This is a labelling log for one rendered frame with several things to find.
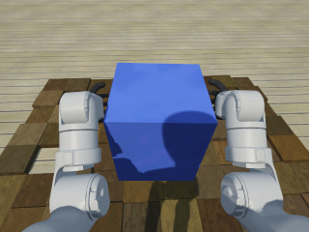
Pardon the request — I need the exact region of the carton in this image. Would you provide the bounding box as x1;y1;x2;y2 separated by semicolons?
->
103;63;218;181

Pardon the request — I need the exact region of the robot right hand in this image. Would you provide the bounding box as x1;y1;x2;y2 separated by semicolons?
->
208;79;229;120

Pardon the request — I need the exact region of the right robot upper arm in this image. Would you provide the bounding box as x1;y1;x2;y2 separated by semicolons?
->
220;172;309;232

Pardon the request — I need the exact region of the left robot upper arm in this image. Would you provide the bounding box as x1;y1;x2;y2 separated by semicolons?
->
22;173;110;232

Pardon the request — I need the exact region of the robot left hand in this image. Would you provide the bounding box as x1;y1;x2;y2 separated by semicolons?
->
89;82;110;123

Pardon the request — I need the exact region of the left robot forearm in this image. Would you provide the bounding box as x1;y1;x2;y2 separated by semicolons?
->
49;91;104;213

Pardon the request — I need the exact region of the right robot forearm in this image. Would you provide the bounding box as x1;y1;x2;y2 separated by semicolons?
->
215;90;284;205

